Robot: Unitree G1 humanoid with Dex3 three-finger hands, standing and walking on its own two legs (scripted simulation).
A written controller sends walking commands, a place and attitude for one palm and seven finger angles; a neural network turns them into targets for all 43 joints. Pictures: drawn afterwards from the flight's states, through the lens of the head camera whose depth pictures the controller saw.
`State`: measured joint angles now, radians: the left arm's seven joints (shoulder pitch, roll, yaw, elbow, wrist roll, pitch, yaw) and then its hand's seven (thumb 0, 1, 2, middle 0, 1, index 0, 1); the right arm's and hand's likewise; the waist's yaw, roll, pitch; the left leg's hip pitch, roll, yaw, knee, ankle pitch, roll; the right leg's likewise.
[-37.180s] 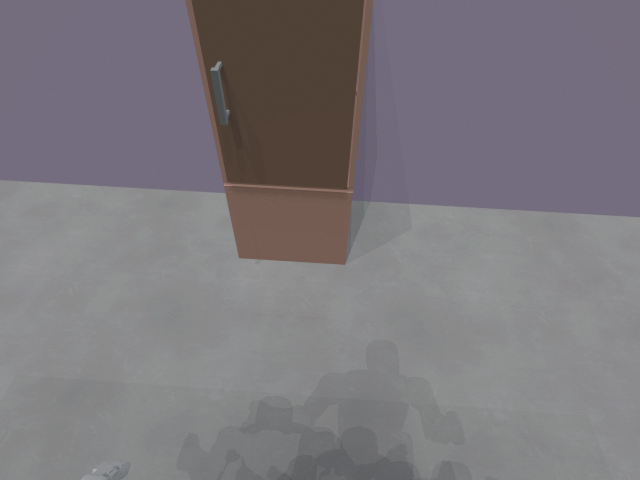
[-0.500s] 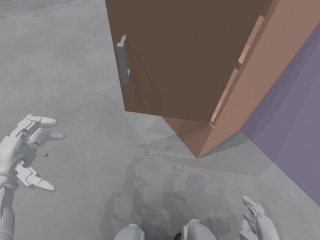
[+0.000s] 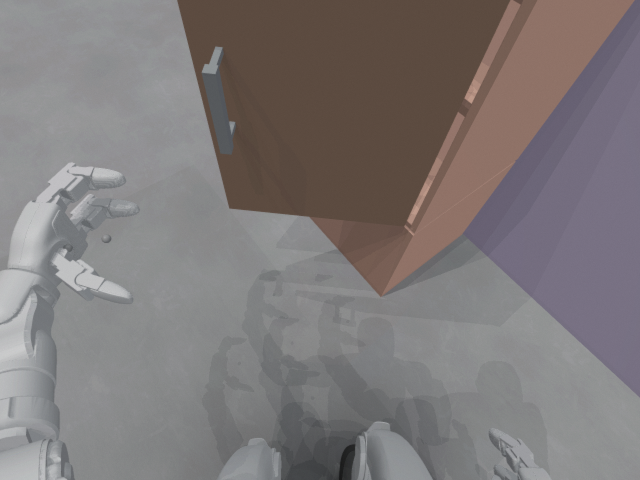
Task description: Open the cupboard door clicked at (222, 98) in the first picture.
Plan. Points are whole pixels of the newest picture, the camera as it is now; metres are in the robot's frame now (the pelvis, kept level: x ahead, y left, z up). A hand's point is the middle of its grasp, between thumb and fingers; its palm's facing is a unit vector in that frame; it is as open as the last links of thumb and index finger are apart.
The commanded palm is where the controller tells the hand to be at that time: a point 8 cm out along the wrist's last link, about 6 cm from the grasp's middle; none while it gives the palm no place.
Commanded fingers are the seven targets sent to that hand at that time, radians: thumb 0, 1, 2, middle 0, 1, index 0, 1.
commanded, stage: move the hooked fingers beside the handle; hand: left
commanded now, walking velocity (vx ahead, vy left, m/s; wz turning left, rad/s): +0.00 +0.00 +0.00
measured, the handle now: (222, 104) +0.62 +0.16 +0.05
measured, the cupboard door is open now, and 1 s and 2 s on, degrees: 47 47 46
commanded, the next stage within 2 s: none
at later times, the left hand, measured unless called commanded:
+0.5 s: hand (142, 176) +0.47 +0.24 +0.06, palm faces -0.09 -0.99 -0.04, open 14.0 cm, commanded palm +0.46 +0.28 +0.05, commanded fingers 0.00 -0.50 0.30 -0.30 -1.20 -0.30 -1.20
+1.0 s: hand (181, 122) +0.57 +0.21 +0.05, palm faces -0.09 -1.00 -0.02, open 14.0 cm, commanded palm +0.57 +0.25 +0.05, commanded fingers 0.00 -0.50 0.30 -0.30 -1.20 -0.30 -1.20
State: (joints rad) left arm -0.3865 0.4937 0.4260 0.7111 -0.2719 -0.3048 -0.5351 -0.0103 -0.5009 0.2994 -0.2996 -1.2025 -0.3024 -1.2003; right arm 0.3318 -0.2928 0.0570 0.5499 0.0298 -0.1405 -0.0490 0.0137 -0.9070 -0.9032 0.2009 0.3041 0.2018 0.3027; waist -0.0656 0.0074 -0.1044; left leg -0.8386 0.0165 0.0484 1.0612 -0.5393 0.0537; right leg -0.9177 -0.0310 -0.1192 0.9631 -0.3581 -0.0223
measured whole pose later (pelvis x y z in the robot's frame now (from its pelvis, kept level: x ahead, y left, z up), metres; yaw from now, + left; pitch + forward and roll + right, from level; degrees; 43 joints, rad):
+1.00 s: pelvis +0.00 +0.00 -0.03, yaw -2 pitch +29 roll -5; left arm -1.17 0.79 0.47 1.31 -0.02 -0.32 -0.42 -0.01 -0.50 0.30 -0.30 -1.20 -0.30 -1.20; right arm 0.40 -0.30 0.10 0.58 -0.02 0.05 -0.02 0.01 -0.91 -0.90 0.20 0.30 0.20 0.30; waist -0.27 0.03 -0.08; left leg -1.14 0.05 0.03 1.20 -0.57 0.06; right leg -1.20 -0.01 -0.14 1.04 -0.35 -0.02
